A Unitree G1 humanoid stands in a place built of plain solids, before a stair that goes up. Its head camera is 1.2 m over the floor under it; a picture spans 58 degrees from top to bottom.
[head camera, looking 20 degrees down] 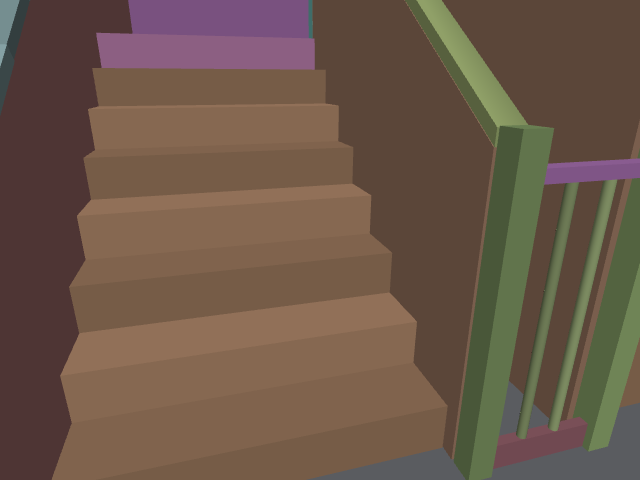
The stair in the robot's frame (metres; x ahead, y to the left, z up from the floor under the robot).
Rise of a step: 0.18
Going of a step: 0.25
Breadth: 1.20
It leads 15 degrees to the left of straight ahead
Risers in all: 8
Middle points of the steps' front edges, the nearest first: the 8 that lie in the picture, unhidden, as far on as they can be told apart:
1.02 0.15 0.18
1.26 0.21 0.36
1.50 0.28 0.54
1.74 0.35 0.72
1.98 0.41 0.91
2.22 0.48 1.09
2.46 0.55 1.27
2.70 0.61 1.45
